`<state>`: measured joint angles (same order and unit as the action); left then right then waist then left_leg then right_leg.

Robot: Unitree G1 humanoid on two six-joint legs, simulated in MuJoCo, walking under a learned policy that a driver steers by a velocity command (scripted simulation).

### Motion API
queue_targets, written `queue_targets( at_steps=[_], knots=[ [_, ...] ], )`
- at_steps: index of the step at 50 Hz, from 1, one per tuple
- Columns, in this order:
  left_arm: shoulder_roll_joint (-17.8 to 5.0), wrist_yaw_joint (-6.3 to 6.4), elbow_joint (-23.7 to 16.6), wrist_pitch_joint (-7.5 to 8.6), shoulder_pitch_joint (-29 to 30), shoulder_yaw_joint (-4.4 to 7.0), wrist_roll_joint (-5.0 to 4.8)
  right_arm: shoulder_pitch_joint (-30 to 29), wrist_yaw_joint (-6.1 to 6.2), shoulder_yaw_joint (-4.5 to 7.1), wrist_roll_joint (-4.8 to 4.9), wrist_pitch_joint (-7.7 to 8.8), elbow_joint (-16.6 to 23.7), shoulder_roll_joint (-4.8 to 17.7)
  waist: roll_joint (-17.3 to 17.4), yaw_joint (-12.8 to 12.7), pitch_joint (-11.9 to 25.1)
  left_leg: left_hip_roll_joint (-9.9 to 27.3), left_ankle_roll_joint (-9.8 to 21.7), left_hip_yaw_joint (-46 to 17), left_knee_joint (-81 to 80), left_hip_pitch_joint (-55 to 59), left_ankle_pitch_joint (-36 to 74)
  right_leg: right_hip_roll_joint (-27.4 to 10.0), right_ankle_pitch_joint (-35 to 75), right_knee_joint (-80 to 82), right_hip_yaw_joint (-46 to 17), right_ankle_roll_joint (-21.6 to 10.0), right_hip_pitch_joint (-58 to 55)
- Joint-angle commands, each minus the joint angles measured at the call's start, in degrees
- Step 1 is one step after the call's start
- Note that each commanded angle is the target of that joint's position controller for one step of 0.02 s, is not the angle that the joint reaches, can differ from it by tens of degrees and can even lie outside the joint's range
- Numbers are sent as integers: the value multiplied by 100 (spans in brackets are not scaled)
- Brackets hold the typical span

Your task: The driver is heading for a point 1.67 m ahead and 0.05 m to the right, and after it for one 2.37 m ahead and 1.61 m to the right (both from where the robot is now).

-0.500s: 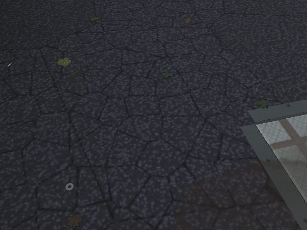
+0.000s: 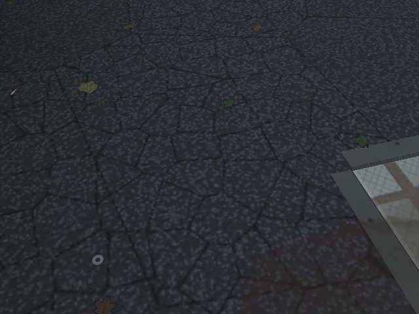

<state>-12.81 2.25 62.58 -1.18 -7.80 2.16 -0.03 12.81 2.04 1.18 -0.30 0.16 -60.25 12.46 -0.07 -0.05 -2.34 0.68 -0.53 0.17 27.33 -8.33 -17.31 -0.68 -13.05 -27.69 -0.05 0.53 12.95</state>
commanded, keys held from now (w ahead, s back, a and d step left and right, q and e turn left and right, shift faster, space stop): no key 0.26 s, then w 0.74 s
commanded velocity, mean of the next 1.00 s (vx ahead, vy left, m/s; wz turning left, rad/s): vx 0.26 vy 0.00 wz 0.00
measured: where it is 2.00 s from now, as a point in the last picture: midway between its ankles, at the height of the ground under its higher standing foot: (216, 217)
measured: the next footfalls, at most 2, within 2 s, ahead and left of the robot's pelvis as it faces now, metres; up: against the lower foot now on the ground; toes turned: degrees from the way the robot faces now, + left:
left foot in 0.98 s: +0.44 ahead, +0.12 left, +0.00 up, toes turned +3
right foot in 1.54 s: +0.76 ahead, -0.12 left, +0.00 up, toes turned -3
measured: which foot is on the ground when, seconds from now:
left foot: down 0.00-0.54, up 0.56-0.96, down 0.98-1.00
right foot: down 0.00-1.00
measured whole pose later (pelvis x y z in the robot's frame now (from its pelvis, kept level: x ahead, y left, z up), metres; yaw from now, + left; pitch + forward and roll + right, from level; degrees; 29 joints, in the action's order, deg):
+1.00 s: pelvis +0.27 +0.02 -0.03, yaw +0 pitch +2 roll +0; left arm -12.6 1.0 64.1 3.3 -28.4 2.0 -0.2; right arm -3.8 -2.4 2.5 1.4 5.8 -47.9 12.9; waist -0.2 -3.6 -2.4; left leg -0.2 5.0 3.7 33.7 -30.5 -5.1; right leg -2.5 -27.6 -29.0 1.7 0.4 -6.1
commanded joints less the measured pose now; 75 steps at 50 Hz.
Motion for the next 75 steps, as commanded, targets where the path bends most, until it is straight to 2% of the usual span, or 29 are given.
queue_targets(
  at_steps=[1, 13, 16, 19, 21, 23, 26, 27, 28, 29, 30, 32, 34, 39, 44, 47, 48, 49, 50, 51, 52, 53, 54, 57, 60, 66, 70, 73, 75],
  knots=[
    [-597, 19, -92, 38, -39, 89, 2, 243, 25, 88, -2, 36, 81, 569, 43, -7, 96, 121, 83, -79, -545, -474, 903, -122, 940, 347, -106, -162, -385],
    [-503, 30, 106, 45, -213, 45, 1, 506, 46, 42, 2, 48, -103, 450, 15, -17, -21, 85, 80, -44, -613, -584, 551, -102, 604, 423, -100, -152, -271],
    [-565, 54, 174, 36, -402, 83, -64, 637, 92, 99, 67, 18, -131, 577, 115, -15, -158, -4, 299, -57, -585, -836, -1744, 134, -1888, 221, 98, -274, 103],
    [-438, 5, 28, 229, -278, 72, -76, 847, 81, 156, 136, 141, -58, 665, 292, 96, -631, 452, 673, -762, -824, -1026, -2698, 59, -2316, -107, -8, -399, 849],
    [-219, -92, -81, 409, -134, 39, -93, 1231, 34, 259, 181, 244, -134, 895, 853, 224, -554, 1156, 1065, -1784, -1356, -521, -2975, 190, -1423, -997, 339, -306, 1303],
    [-173, -189, -134, 529, -177, 29, -145, 1029, 0, 304, 195, 297, -32, 955, 1038, 79, -677, 1687, 1326, -2451, -1699, -772, -2850, 10, -1081, -1522, 261, -461, 1225],
    [-250, -200, 252, 610, -1297, 97, -184, 235, -64, 262, 244, 324, 308, 823, 669, -554, -702, 916, 810, -1267, -802, -1792, -1726, 115, -780, 81, 258, -617, -689],
    [-672, -180, 445, 633, -2038, 231, -140, 13, -82, 199, 220, 379, 453, 584, -264, -789, -448, 311, 460, -387, 758, -2486, -619, -570, -1011, 652, -972, -837, -1580],
    [-1430, -238, 553, 672, -2842, 417, -160, -19, -57, 139, 187, 496, 700, 317, -1814, -951, -10, -307, 161, 304, 2720, -3460, -818, -1823, -1351, 1576, -3350, -1588, -2418],
    [-1039, -266, 483, 766, -2645, 261, -31, -140, -67, 179, 260, 590, 755, 481, -1230, -754, -41, -159, 246, -356, 3982, -3999, -1340, -2221, -1297, 1752, -4161, -1814, -2347],
    [-719, -269, 328, 831, -2227, 166, -26, -67, -130, 181, 337, 654, 732, 470, -736, -507, -298, 109, 401, -553, 4543, -4350, -947, -2120, -952, 1642, -3594, -1670, -2250],
    [-517, -321, 137, 836, -1790, 65, -47, -117, -198, 229, 266, 721, 689, 525, -306, -292, -378, 479, 543, -425, 4319, -4444, -5, -1691, -100, 1698, -2349, -1314, -2059],
    [-257, -295, 125, 742, -1890, -42, -9, -262, -265, 299, 208, 683, 735, 562, -446, -245, -306, 618, 473, -207, 3766, -4004, 431, -1299, 971, 1798, -1438, -1062, -1807],
    [-637, -97, -49, 622, -1926, -24, 34, -1430, -340, 122, 171, 559, 1203, 129, -401, -352, -569, 399, 134, 234, 1660, -3244, 1393, -1002, 1439, 2190, -557, -1073, -863],
    [-794, -73, 22, 629, -2228, 84, -109, -2058, -444, 121, 227, 546, 1514, 403, -516, -322, -712, 228, 350, 231, 542, -2687, 1798, -1309, 1718, 2232, -347, -1010, -1248],
    [-957, -80, -51, 544, -2027, 171, -57, -1348, -467, 300, 208, 577, 1406, 773, -695, 218, -24, -112, 652, 391, 474, -1566, 1428, -1397, 4227, 1087, -121, -800, -1808],
    [-921, -83, -96, 485, -1936, 164, -18, -432, -438, 437, 223, 560, 1126, 984, -706, 675, 524, -304, 801, 504, 499, -441, 1339, -1201, 4911, 24, 56, -671, -1620],
    [-840, -99, -204, 466, -1850, 115, 30, 570, -386, 554, 220, 525, 861, 1237, -569, 1105, 1122, 155, 1031, -26, 610, 1171, 1197, -974, 4116, -1428, 153, -493, -577],
    [-44, -182, -308, 557, -2558, -96, 25, 1332, -364, 678, 62, 500, 692, 1810, 931, 810, 2211, 1790, 1993, -2859, 88, 3352, -268, 52, 1162, -3937, 233, -116, 1619],
    [-42, -235, -233, 750, -2420, -105, -78, 1256, -384, 540, 67, 494, 650, 1450, 1264, 787, 2548, 2205, 2110, -4648, -1160, 3303, -869, 394, -1745, -5018, -685, -198, 2293],
    [-538, -255, -491, 868, -1772, 41, -255, 638, -399, 432, 114, 542, 708, 1134, 1063, 633, 1470, 1985, 1737, -3885, -1290, 2442, -897, 31, -1522, -5399, -736, -340, 2867],
    [-683, -219, -633, 916, -1333, 70, -297, 45, -410, 352, 112, 580, 848, 889, 584, 446, 864, 1803, 1543, -2958, -1382, 1422, -317, -299, -973, -5212, -558, -426, 2795],
    [-682, -156, -654, 897, -1157, 118, -231, -335, -448, 293, 56, 624, 885, 699, 215, 226, 508, 1575, 1419, -2235, -1530, 515, 367, -544, -534, -4839, -453, -437, 2487],
    [-358, -92, -594, 648, -1486, 161, -139, -423, -485, 224, -8, 678, 748, 471, 462, -187, 311, 1129, 1332, -1237, -1919, -571, 889, -835, -193, -4116, -434, -441, 1696],
    [-462, -72, -861, 567, -878, 214, -70, -47, -347, 268, -8, 686, 594, 770, 347, -163, -11, 1141, 1471, -987, -2211, -658, 1092, -930, 374, -3372, -357, -262, 2285],
    [-371, -197, -1286, 658, 518, 175, -51, 660, -161, 284, 66, 609, 449, 935, 263, 228, -172, 961, 1228, -454, -2254, -108, 1496, -653, 2014, -1164, -72, -109, 2526],
    [-365, -327, -1518, 690, 1183, 108, -108, 1141, -140, 312, 118, 520, 256, 978, 234, 442, -334, 1178, 1205, -390, -2019, 641, 1579, -499, 1886, -474, -12, -147, 2619],
    [-499, -428, -1666, 743, 1295, 120, -127, 1209, -116, 372, 135, 420, 191, 1057, 312, 343, -300, 1450, 1108, -456, -1601, 1253, 2109, -413, 1264, -167, -15, -338, 2547],
    [-754, -441, -1552, 772, 699, 233, -129, 1006, -113, 407, 128, 361, 247, 1151, 504, -48, 104, 1397, 964, -341, -872, 1346, 3711, -116, 882, -50, 232, -527, 1532]
  ],
)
